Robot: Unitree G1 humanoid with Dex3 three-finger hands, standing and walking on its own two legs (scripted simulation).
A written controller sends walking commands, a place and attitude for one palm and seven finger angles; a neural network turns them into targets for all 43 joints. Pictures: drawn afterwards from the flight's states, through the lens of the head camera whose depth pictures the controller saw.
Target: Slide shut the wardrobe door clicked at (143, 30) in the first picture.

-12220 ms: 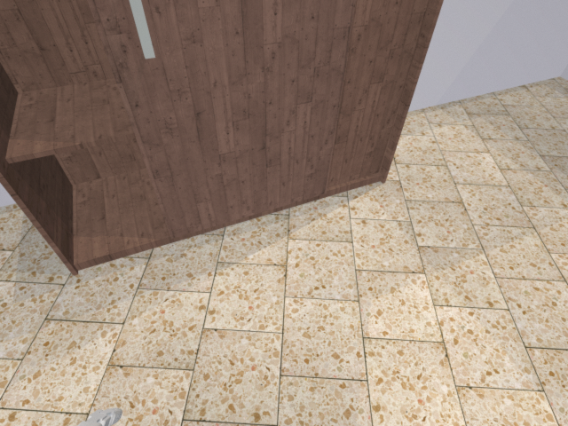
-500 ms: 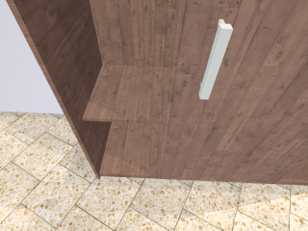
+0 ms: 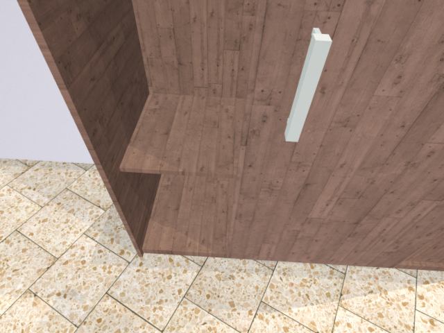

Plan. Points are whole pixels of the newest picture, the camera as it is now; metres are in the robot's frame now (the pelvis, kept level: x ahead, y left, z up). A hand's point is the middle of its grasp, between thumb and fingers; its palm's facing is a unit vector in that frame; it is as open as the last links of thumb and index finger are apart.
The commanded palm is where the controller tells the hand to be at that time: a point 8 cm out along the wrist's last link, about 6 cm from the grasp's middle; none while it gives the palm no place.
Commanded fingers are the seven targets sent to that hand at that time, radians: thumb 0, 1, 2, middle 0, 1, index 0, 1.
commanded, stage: look again from close up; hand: right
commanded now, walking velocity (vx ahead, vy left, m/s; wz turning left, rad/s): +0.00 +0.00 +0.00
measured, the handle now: (302, 89) +0.53 -0.12 +0.19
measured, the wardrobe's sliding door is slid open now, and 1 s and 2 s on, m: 0.39 0.39 0.39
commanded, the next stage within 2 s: shuffle to correct the standing spot in 0.14 s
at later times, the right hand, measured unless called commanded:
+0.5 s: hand out of the picture +0.00 -0.15 -0.18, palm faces +0.05 +0.99 -0.16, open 7.4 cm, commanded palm none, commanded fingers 0.00 -0.90 -0.90 0.20 0.30 0.20 0.30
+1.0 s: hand out of the picture +0.08 -0.18 -0.18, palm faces +0.10 +0.97 -0.23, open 7.4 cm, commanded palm none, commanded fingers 0.00 -0.90 -0.90 0.20 0.30 0.20 0.30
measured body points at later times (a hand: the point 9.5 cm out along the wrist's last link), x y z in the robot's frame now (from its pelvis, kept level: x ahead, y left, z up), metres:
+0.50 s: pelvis +0.04 +0.01 -0.01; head +0.04 +0.01 +0.44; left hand +0.02 +0.23 -0.17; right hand +0.00 -0.20 -0.17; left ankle -0.01 +0.12 -0.74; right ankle -0.01 -0.11 -0.74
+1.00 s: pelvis +0.07 +0.00 +0.00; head +0.10 +0.00 +0.44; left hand +0.12 +0.24 -0.16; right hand +0.07 -0.23 -0.16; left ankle +0.00 +0.12 -0.72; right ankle +0.09 -0.08 -0.73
